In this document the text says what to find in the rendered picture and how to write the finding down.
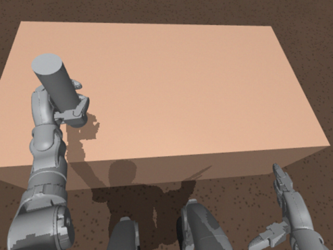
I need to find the can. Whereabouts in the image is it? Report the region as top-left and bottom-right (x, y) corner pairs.
(31, 53), (88, 128)

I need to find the left robot hand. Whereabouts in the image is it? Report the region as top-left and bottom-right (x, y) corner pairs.
(31, 79), (89, 128)

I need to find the right robot arm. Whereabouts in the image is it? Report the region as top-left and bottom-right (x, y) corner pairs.
(289, 229), (329, 250)

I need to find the left robot arm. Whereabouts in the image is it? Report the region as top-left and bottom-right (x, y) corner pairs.
(7, 124), (75, 250)

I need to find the right robot hand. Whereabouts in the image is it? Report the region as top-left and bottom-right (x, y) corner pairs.
(248, 163), (314, 250)

